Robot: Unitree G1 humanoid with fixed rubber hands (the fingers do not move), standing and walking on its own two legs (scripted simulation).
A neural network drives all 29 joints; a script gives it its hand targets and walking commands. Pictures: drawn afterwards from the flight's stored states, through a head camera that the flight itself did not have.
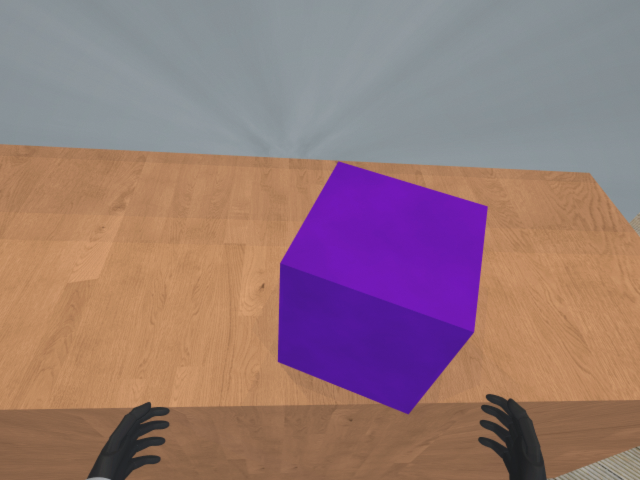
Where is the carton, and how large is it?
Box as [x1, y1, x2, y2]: [278, 161, 487, 413]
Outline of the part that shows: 338,161 280,263 278,361 408,413 473,332 487,206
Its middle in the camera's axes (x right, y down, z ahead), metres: +0.08 +0.07 +0.56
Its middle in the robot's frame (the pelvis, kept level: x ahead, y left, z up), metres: +0.37 -0.06 +0.01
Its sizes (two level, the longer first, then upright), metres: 0.210 0.200 0.250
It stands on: a pedestal, 0.66 m high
